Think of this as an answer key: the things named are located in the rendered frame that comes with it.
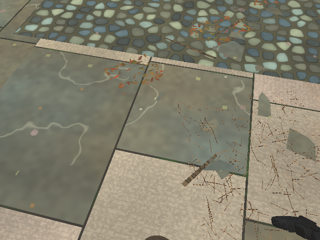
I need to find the robot right hand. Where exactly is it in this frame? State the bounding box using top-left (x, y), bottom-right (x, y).
top-left (271, 215), bottom-right (320, 240)

